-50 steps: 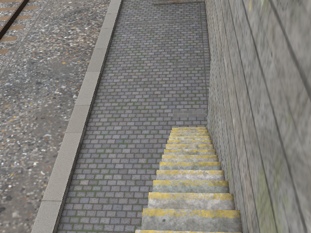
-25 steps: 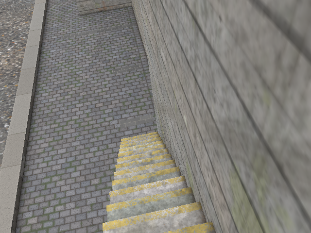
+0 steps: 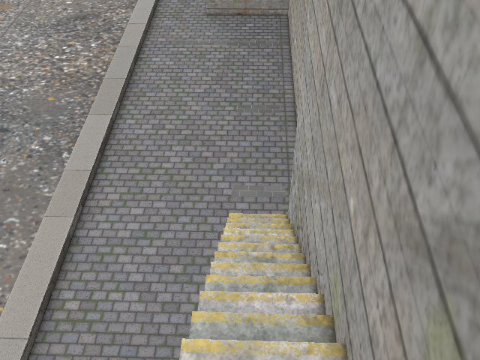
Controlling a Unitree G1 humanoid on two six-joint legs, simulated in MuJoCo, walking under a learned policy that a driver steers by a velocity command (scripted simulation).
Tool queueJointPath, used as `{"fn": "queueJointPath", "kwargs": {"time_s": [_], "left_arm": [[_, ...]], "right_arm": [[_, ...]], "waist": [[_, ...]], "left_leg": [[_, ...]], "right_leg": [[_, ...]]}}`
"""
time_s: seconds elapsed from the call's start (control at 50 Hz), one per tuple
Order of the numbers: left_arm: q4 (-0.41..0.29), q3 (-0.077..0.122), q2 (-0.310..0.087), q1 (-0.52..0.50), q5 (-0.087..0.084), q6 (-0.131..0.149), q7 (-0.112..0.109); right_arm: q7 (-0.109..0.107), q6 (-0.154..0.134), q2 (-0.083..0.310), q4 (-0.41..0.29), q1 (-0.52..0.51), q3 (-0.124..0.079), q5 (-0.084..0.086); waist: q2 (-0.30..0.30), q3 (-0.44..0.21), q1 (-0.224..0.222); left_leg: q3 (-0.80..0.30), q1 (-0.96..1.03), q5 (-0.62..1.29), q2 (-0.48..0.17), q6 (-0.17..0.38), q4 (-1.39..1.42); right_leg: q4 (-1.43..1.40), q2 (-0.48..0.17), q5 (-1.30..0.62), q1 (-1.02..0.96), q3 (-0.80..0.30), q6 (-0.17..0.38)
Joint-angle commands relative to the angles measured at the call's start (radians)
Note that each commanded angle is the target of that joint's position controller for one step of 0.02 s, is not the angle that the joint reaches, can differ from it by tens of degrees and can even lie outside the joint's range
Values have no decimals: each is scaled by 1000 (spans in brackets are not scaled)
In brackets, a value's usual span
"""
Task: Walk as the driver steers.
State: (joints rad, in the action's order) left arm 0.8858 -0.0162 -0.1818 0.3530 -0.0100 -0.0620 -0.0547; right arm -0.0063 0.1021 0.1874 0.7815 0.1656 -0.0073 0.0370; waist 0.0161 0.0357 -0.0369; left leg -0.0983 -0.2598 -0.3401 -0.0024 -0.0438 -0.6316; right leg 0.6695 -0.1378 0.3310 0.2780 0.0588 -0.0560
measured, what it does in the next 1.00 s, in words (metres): walks ahead: right foot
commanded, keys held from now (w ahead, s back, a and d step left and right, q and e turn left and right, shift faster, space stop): q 0.18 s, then no key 0.14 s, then e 0.14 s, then w+e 0.54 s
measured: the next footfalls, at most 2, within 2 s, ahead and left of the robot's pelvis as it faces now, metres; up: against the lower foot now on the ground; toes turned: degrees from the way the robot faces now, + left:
right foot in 0.28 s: +0.09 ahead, -0.09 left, +0.00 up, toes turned +9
left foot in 1.60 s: +0.30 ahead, +0.18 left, -0.21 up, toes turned -12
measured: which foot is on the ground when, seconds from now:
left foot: down 0.00-1.00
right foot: down 0.00-0.02, up 0.04-0.26, down 0.28-1.00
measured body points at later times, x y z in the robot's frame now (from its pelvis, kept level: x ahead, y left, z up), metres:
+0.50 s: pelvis +0.06 +0.01 +0.02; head +0.05 +0.00 +0.47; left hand +0.08 +0.28 -0.10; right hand +0.26 -0.16 -0.07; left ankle +0.03 +0.15 -0.72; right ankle +0.05 -0.09 -0.72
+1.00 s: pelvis +0.11 +0.02 +0.00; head +0.11 -0.01 +0.45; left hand +0.27 +0.25 -0.11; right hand +0.22 -0.23 -0.11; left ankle +0.03 +0.15 -0.72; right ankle +0.05 -0.09 -0.72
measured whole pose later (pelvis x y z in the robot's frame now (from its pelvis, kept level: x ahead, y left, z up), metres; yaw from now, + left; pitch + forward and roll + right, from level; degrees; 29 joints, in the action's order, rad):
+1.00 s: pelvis +0.11 +0.02 +0.00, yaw -6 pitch -1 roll +2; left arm 0.84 -0.03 -0.22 0.18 -0.03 -0.04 -0.02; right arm 0.00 0.01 0.23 0.62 0.25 -0.01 -0.03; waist 0.03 -0.01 0.03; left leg 0.03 -0.07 -0.44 0.04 0.01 -0.53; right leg 0.70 0.09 0.46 0.21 -0.25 0.04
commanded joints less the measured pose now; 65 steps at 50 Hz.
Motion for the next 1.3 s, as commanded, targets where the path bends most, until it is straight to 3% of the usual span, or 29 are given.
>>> {"fn": "queueJointPath", "kwargs": {"time_s": [0.02,0.08,0.1,0.12,0.16,0.18,0.24,0.28,0.32,0.34,0.38,0.46,0.52,0.58,0.6,0.64,0.68,0.7,0.72,0.74,0.84,0.9,0.92,1.06,1.1,1.16,1.24,1.28,1.3], "left_arm": [[-94,67,-187,27,10,32,-9],[-140,71,-173,-95,1,46,-11],[-143,84,-187,-108,-11,62,-1],[-129,95,-204,-98,-31,76,7],[-142,98,-207,-100,-6,81,30],[-142,102,-223,-97,0,81,42],[-170,82,-185,-119,9,70,40],[-180,70,-172,-92,19,77,49],[-153,78,-228,-65,15,68,78],[-141,72,-222,-54,6,69,92],[-134,40,-155,-134,3,82,107],[-78,63,-255,-101,-26,100,103],[-55,56,-235,-98,-26,75,104],[-44,65,-236,-69,-23,72,90],[-46,57,-221,-70,-17,67,81],[-57,65,-224,-71,-22,54,69],[-62,73,-216,-56,-38,49,54],[-78,63,-186,-81,-37,38,40],[-74,50,-170,-55,-17,34,38],[-73,34,-134,-41,-7,25,38],[-91,9,-121,-89,-10,33,12],[-81,11,-147,-123,-22,38,14],[-71,11,-154,-129,-21,35,22],[-111,6,-127,-204,-35,29,57],[-104,19,-152,-210,-40,20,40],[-68,23,-155,-134,-18,29,55],[-30,59,-230,-41,-13,30,62],[-3,62,-233,6,-19,61,53],[9,66,-221,5,-18,72,41]], "right_arm": [[8,-12,228,-157,-75,-73,2],[0,-7,194,-235,-70,-70,-9],[-6,2,193,-250,-54,-70,9],[-8,1,172,-268,-44,-58,2],[-2,-16,188,-302,-49,-51,-34],[0,-19,195,-315,-53,-54,-37],[-1,-20,172,-316,-72,-38,-23],[-13,-13,144,-310,-53,-18,0],[-6,-17,124,-323,-39,-12,-19],[-3,-13,86,-321,-29,-1,-17],[6,-27,66,-274,56,9,-18],[-14,-40,123,-273,20,1,-37],[-7,-50,90,-286,10,17,-58],[-21,-65,87,-287,-6,20,-54],[-19,-66,85,-291,5,23,-66],[-11,-87,84,-290,8,21,-60],[-12,-101,92,-285,17,11,-35],[-9,-93,85,-290,-7,6,-35],[-6,-83,92,-282,3,0,-42],[1,-84,92,-264,28,-5,-62],[6,-95,120,-250,48,-22,-59],[10,-102,125,-244,61,-22,-71],[7,-105,131,-238,68,-25,-60],[-7,-123,161,-189,148,-36,-69],[-2,-128,180,-175,152,-44,-79],[-6,-115,153,-154,139,-37,-58],[-19,-149,158,-130,172,-41,-29],[-29,-174,153,-128,112,-44,-29],[-32,-180,186,-116,97,-59,-1]], "waist": [[210,109,23],[249,3,67],[223,-68,68],[166,-95,85],[218,-136,65],[197,-171,65],[178,-151,25],[103,-179,2],[-32,-133,-4],[-101,-88,-4],[-96,40,53],[-66,58,54],[-17,13,48],[-27,0,31],[-28,-17,34],[0,-58,38],[19,-84,31],[0,-79,27],[39,-115,20],[76,-113,25],[25,-61,37],[-34,-39,50],[-30,-38,59],[5,-53,77],[8,-68,77],[-42,-33,48],[-185,-30,18],[-140,20,-2],[-74,26,3]], "left_leg": [[-366,15,31,-129,203,300],[-385,199,238,-110,205,257],[-376,244,287,-112,199,234],[-396,265,338,-125,195,245],[-387,232,503,-117,222,229],[-394,239,520,-124,240,233],[-361,207,666,-122,240,194],[-373,163,506,-122,193,193],[-302,-39,188,-42,157,166],[-259,-65,-6,-1,116,150],[-264,39,54,-30,97,234],[-216,149,283,-51,104,214],[-178,187,213,-52,90,272],[-130,213,212,-36,65,271],[-124,223,250,-38,44,266],[-95,229,303,-45,34,238],[-72,236,309,-44,32,234],[-58,230,320,-40,28,219],[-30,223,385,-37,28,200],[-11,245,412,-25,35,194],[-3,286,421,-34,58,182],[15,285,449,-26,58,154],[28,282,413,-19,54,141],[41,292,355,-31,90,52],[46,285,360,-58,105,42],[83,159,214,-11,70,-41],[58,-237,-201,56,-9,-256],[-13,-427,-372,49,-18,-346],[-2,-473,-295,40,-33,-328]], "right_leg": [[13,54,275,236,11,-8],[-28,82,249,297,-69,0],[-30,98,211,275,-83,13],[-82,102,162,214,-103,28],[-1,130,107,113,-99,14],[30,140,121,90,-98,13],[-120,124,31,-23,-74,22],[-310,42,-72,-190,-102,44],[-170,27,-182,-261,-133,75],[-236,-27,-150,-211,-198,113],[-338,-19,18,-17,-220,144],[-384,-12,-290,-26,-260,95],[-419,12,-145,-93,-293,137],[-415,35,-192,-114,-294,139],[-406,44,-275,-119,-308,134],[-346,45,-393,-157,-325,131],[-315,63,-390,-182,-336,122],[-288,86,-368,-153,-333,135],[-249,84,-416,-171,-329,136],[-213,103,-395,-150,-316,154],[-134,142,-257,3,-330,175],[-85,160,-370,23,-350,179],[-67,169,-378,24,-358,181],[91,209,-381,112,-364,192],[121,226,-319,122,-318,181],[50,216,-432,-10,-375,201],[-75,67,-483,-294,-801,384],[-74,1,-567,-356,-883,432],[-17,14,-510,-347,-833,428]]}}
